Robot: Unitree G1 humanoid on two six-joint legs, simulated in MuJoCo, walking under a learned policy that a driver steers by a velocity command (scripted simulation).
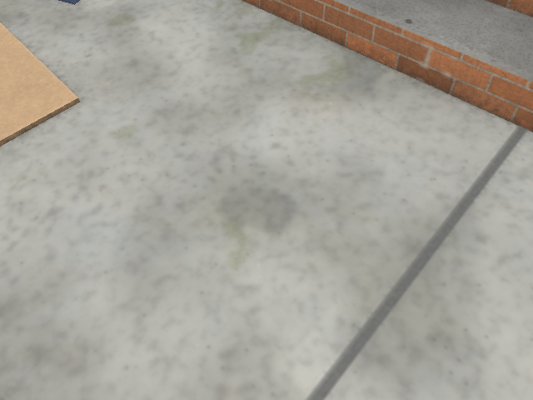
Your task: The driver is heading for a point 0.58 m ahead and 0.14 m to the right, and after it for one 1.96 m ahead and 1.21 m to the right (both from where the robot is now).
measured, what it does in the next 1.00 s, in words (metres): steps on the spot, turning right: left foot, then right foot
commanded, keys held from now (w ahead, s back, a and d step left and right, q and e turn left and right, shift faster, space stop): e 0.66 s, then no key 0.12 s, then w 0.22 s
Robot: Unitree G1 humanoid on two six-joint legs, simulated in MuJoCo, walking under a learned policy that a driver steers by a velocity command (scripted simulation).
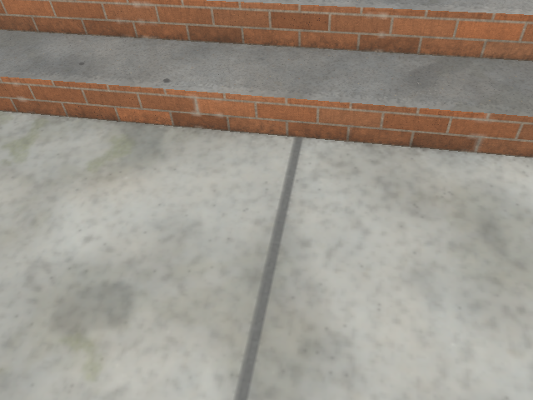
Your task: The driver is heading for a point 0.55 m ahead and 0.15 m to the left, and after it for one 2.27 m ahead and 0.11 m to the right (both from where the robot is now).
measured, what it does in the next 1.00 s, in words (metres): walks ahead: left foot, then right foot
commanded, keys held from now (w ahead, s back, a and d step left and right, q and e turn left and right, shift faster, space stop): w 0.90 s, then no key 0.10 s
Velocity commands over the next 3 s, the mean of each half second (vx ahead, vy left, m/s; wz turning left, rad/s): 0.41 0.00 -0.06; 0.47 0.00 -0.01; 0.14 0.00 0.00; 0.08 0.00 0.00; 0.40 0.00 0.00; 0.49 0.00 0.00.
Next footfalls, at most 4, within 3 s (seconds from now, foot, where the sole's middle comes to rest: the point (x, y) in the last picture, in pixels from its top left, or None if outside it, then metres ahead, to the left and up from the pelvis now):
0.28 left None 0.22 0.16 -0.79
0.82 right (318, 367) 0.60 -0.06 -0.79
1.28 left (230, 323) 0.73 0.17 -0.79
2.56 right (313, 229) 1.05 -0.08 -0.79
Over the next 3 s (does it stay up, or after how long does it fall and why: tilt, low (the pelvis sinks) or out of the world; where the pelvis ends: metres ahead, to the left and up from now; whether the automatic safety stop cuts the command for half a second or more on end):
stays up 1.09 0.02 0.00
